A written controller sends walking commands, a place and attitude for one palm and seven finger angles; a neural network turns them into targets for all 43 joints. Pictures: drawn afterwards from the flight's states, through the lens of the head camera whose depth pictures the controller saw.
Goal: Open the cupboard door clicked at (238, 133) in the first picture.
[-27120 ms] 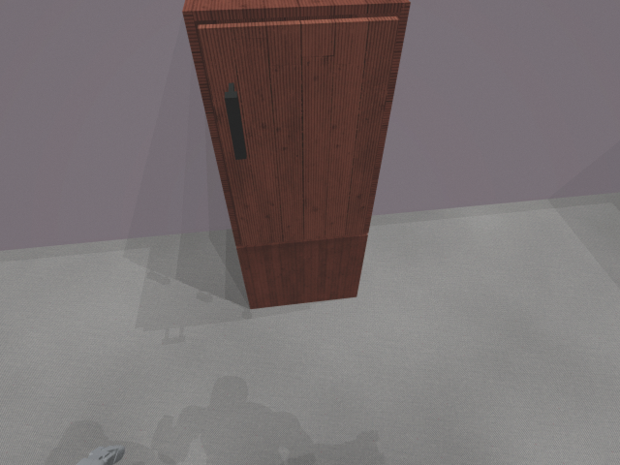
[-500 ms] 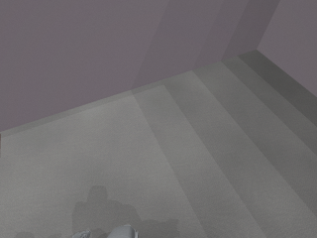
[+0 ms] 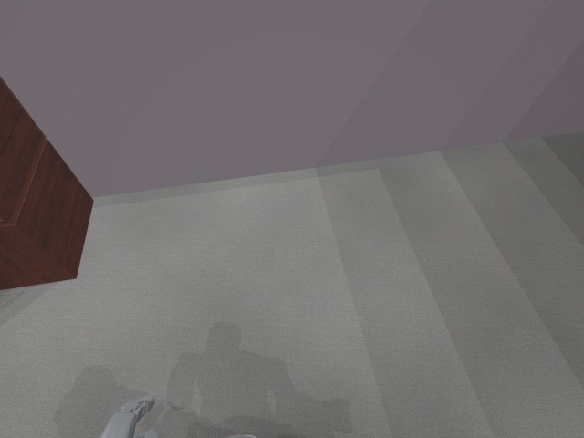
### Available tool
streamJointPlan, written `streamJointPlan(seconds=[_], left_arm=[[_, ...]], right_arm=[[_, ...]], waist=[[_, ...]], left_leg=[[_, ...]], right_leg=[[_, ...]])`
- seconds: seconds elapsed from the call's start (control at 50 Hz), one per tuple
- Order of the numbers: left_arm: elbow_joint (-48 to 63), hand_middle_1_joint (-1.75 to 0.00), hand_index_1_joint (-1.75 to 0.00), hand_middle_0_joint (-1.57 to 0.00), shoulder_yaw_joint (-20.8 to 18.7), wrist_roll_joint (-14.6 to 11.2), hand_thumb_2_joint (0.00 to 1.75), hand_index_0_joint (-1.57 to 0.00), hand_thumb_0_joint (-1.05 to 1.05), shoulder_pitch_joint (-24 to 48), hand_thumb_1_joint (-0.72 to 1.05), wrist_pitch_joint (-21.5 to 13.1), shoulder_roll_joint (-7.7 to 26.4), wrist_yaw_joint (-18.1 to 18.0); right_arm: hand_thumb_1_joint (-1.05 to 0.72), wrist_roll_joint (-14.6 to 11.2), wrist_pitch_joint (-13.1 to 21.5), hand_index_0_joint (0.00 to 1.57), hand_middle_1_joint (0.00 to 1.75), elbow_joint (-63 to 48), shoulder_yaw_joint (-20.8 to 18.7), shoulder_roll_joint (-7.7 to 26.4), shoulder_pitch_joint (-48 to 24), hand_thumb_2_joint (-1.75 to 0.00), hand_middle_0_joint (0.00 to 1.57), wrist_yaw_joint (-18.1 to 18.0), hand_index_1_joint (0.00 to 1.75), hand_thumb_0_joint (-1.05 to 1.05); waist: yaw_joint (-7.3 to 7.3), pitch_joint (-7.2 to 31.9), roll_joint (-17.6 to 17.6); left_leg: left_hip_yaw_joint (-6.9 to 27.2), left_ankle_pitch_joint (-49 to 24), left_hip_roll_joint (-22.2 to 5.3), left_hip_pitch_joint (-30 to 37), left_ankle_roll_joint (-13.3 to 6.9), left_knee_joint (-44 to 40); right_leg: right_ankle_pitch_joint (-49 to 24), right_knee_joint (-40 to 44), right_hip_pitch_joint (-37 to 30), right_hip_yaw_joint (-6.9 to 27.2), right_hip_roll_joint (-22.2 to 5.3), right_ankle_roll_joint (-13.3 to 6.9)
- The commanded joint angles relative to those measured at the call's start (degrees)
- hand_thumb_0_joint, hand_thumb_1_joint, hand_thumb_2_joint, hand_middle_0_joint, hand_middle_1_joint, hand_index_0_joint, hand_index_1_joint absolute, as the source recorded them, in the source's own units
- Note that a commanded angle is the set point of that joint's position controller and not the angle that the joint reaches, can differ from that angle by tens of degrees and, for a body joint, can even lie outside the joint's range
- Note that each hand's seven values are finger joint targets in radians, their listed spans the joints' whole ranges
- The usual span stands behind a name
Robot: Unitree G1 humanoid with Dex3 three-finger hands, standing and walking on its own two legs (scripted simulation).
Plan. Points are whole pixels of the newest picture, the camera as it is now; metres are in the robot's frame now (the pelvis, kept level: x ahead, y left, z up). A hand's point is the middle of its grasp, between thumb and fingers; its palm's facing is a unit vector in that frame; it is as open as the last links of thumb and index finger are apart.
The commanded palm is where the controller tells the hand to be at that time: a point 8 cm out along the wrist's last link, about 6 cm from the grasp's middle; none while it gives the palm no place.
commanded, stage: turn to face it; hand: left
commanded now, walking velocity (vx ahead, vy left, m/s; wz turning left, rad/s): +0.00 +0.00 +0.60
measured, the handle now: out of the picture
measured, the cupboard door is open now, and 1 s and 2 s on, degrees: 41 41 41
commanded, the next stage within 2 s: take the last steps up to it in 1.24 s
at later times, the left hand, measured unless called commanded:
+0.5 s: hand out of the picture -0.03 +0.24 -0.18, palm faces +0.37 -0.89 -0.25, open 7.4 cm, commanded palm none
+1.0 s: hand out of the picture -0.02 +0.18 -0.14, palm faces +0.57 -0.78 -0.26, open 7.4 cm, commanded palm none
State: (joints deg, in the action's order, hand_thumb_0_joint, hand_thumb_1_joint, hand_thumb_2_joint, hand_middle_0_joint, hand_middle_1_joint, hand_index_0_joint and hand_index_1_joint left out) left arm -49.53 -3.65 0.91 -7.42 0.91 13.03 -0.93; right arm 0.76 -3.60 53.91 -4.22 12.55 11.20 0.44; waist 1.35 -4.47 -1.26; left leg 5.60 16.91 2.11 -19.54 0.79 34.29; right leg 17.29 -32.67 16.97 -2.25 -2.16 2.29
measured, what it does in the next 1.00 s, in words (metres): steps on the spot, turning left: left foot, then right foot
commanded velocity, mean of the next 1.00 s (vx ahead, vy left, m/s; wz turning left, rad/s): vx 0.00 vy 0.00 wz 0.57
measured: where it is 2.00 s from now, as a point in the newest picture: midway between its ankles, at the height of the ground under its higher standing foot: outside the picture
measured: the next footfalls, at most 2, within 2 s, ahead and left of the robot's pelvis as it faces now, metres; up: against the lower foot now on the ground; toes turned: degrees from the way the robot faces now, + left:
left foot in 0.38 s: +0.01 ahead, +0.12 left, +0.00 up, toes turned +22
right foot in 0.82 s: +0.10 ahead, -0.11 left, +0.00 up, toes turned +28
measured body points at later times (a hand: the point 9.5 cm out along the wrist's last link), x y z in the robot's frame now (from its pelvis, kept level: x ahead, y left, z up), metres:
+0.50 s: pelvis -0.01 +0.02 +0.00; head +0.04 +0.06 +0.45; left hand -0.05 +0.29 -0.16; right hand +0.19 -0.19 -0.12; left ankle -0.03 +0.11 -0.73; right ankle +0.00 -0.13 -0.66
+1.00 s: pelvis +0.02 -0.03 +0.01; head +0.07 -0.02 +0.46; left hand -0.05 +0.22 -0.12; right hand +0.21 -0.21 -0.15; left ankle -0.08 +0.07 -0.64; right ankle +0.06 -0.13 -0.73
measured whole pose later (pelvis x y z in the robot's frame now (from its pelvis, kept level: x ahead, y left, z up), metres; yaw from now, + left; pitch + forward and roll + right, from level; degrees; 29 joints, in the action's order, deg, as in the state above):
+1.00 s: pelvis +0.02 -0.03 +0.01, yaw +37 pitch +0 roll +2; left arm -50.8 -2.0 1.3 -10.3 0.6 9.3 -1.6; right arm 0.7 -5.3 55.3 -5.2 14.1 10.0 1.5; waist 2.5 -5.8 -1.3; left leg 0.0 23.5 0.1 -29.0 3.4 64.5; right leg 17.9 -29.7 11.8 -8.2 -4.7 -0.8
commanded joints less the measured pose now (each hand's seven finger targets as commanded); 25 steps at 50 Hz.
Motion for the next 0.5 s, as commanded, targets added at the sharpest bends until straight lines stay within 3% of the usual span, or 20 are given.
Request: streamJointPlan(seconds=[0.0, 0.02, 0.04, 0.08, 0.18, 0.22, 0.26, 0.3, 0.32, 0.34, 0.36, 0.38, 0.4, 0.44, 0.48], left_arm=[[2.0, -0.3, -0.3, -0.2, -2.3, 0.3, 0.9, -0.2, 0.0, -7.1, 0.9, -1.7, 11.8, -1.4], [2.6, -0.3, -0.3, -0.2, -1.7, 0.2, 0.9, -0.2, 0.0, -4.2, 0.9, -1.6, 10.0, -1.4], [3.0, -0.3, -0.3, -0.2, -1.1, 0.0, 0.9, -0.2, 0.0, -1.6, 0.9, -1.6, 7.9, -1.2], [3.6, -0.3, -0.3, -0.2, -0.9, 0.3, 0.9, -0.2, 0.0, -1.1, 0.9, -1.8, 6.6, -1.3], [1.5, -0.3, -0.3, -0.2, -1.8, 0.6, 0.9, -0.2, 0.0, -6.7, 0.9, -1.8, 8.9, -1.2], [0.8, -0.3, -0.3, -0.2, -2.3, 0.8, 0.9, -0.2, 0.0, -8.2, 0.9, -1.7, 9.8, -1.1], [0.1, -0.3, -0.3, -0.2, -2.8, 1.0, 0.9, -0.2, 0.0, -8.8, 0.9, -1.6, 10.5, -0.9], [0.2, -0.3, -0.3, -0.2, -3.1, 0.6, 0.9, -0.2, 0.0, -8.0, 0.9, -1.4, 11.1, -0.5], [0.5, -0.3, -0.3, -0.2, -3.1, 0.1, 0.9, -0.2, 0.0, -7.2, 0.9, -1.2, 10.9, -0.3], [1.8, -0.3, -0.3, -0.2, -2.9, -0.3, 0.9, -0.2, 0.0, -6.9, 0.9, -0.9, 8.9, 0.1], [4.6, -0.3, -0.3, -0.2, -1.2, -0.3, 0.9, -0.2, 0.0, -2.9, 0.9, -0.7, 4.9, 0.4], [5.4, -0.3, -0.3, -0.2, -1.2, 0.3, 0.9, -0.2, 0.0, 1.2, 0.9, 0.3, 5.7, -0.3], [4.8, -0.3, -0.3, -0.2, -1.4, 0.0, 0.9, -0.2, 0.0, 2.0, 0.9, 0.4, 5.1, -0.5], [2.2, -0.3, -0.3, -0.2, -1.7, 0.0, 0.9, -0.2, 0.0, -0.3, 0.9, 0.6, 5.7, 0.1], [0.9, -0.3, -0.3, -0.2, -1.7, 0.2, 0.9, -0.2, 0.0, -2.5, 0.9, 0.8, 5.8, 0.5]], right_arm=[[-0.9, 0.3, 1.0, 0.2, 0.3, -6.2, -2.6, 7.3, -3.4, -0.9, 0.2, 0.0, 0.3, 0.0], [-0.9, 0.3, 0.5, 0.2, 0.3, -5.3, -2.6, 6.9, -3.4, -0.9, 0.2, 0.3, 0.3, 0.0], [-0.9, 0.3, 0.1, 0.2, 0.3, -4.3, -2.4, 6.2, -2.7, -0.9, 0.2, 0.7, 0.3, 0.0], [-0.9, 0.2, -0.1, 0.2, 0.3, -3.8, -1.8, 4.9, -2.3, -0.9, 0.2, 1.2, 0.3, 0.0], [-0.9, -0.1, 0.1, 0.2, 0.3, -4.5, -0.9, 3.3, -6.4, -0.9, 0.2, 1.4, 0.3, 0.0], [-0.9, -0.2, 0.5, 0.2, 0.3, -5.2, -0.5, 3.0, -7.9, -0.9, 0.2, 1.4, 0.3, 0.0], [-0.9, -0.4, 1.0, 0.2, 0.3, -5.6, -0.4, 2.9, -7.6, -0.9, 0.2, 1.3, 0.3, 0.0], [-0.9, -0.2, 1.5, 0.2, 0.3, -5.2, -0.5, 4.0, -4.7, -0.9, 0.2, 1.2, 0.3, 0.0], [-0.9, 0.0, 1.8, 0.2, 0.3, -4.6, -1.0, 5.7, -1.9, -0.9, 0.2, 1.2, 0.3, 0.0], [-0.9, 0.5, 2.3, 0.2, 0.3, -4.1, -2.4, 10.9, 1.8, -0.9, 0.2, 0.9, 0.3, 0.0], [-0.9, 0.6, 2.1, 0.2, 0.3, -3.5, -3.8, 16.5, 6.3, -0.9, 0.2, 0.6, 0.3, 0.0], [-0.9, 0.6, 2.0, 0.2, 0.3, -1.8, -3.5, 16.2, 9.1, -0.9, 0.2, -0.2, 0.3, 0.0], [-0.9, 0.6, 2.2, 0.2, 0.3, -2.5, -3.4, 15.4, 7.2, -0.9, 0.2, -1.0, 0.3, 0.0], [-0.9, 0.6, 2.5, 0.2, 0.3, -4.4, -2.4, 12.6, 0.3, -0.9, 0.2, -1.4, 0.3, 0.0], [-0.9, 0.5, 3.0, 0.2, 0.3, -4.8, -1.8, 11.5, -1.5, -0.9, 0.2, -1.3, 0.3, 0.0]], waist=[[-3.51, 6.1, 17.5], [-1.89, 3.8, 15.8], [-0.3, 2.7, 12.7], [0.19, 3.5, 12.4], [-2.69, 5.3, 10.3], [-3.79, 5.7, 12.0], [-3.98, 6.5, 13.6], [-2.18, 7.9, 12.3], [-0.2, 8.9, 8.9], [2.11, 11.6, -2.6], [4.85, 11.7, -17.2], [5.92, 11.9, -12.9], [4.61, 10.9, -12.0], [1.18, 7.5, -8.6], [-0.49, 7.2, -5.4]], left_leg=[[-0.4, 17.3, -1.2, -14.6, 1.0, 32.5], [-1.3, 13.3, -2.3, -15.0, 1.6, 37.2], [-2.2, 8.7, -3.4, -14.7, 2.2, 39.1], [-4.4, 6.3, -4.0, -13.1, 3.0, 36.1], [-8.8, 9.2, -3.9, -10.2, 3.4, 20.5], [-10.4, 10.1, -3.5, -8.3, 2.9, 14.3], [-11.6, 10.1, -3.0, -5.1, 2.2, 7.7], [-12.9, 3.3, -2.0, 1.4, 1.4, -1.1], [-12.1, -3.3, -2.4, 8.7, 0.5, -7.9], [-0.1, -17.1, -11.8, 19.5, -3.8, -10.6], [17.2, -39.2, -25.6, 24.0, -11.8, -12.2], [16.9, -38.7, -26.0, 21.4, -14.1, -12.1], [15.4, -36.1, -23.4, 19.5, -13.6, -11.9], [8.9, -29.6, -18.3, 13.5, -10.8, -13.6], [6.4, -27.0, -15.9, 11.8, -9.6, -14.6]], right_leg=[[-14.4, 16.7, -9.4, 20.0, -25.0, -10.8], [-15.3, 15.9, -7.3, 16.0, -21.5, -10.2], [-17.4, 14.7, -6.3, 8.5, -18.0, -8.6], [-23.1, 13.5, -7.1, 2.5, -16.2, -7.7], [-29.9, 10.8, -13.8, -1.7, -18.2, -8.3], [-33.6, 8.9, -15.2, -2.3, -19.0, -8.5], [-35.1, 6.3, -15.6, -3.1, -19.9, -8.2], [-33.5, 1.9, -13.2, -5.8, -19.1, -5.8], [-30.4, -3.4, -8.7, -8.0, -18.2, -3.6], [-14.8, -13.9, 3.5, -10.6, -13.5, 0.2], [20.7, -26.6, 16.9, -8.5, -6.3, 3.1], [21.0, -32.0, 18.3, -1.1, -5.9, 2.2], [17.4, -34.6, 19.5, 0.9, -5.7, 2.2], [8.8, -35.7, 17.4, 2.5, -5.5, 2.5], [5.1, -34.2, 15.4, 2.3, -4.8, 2.8]])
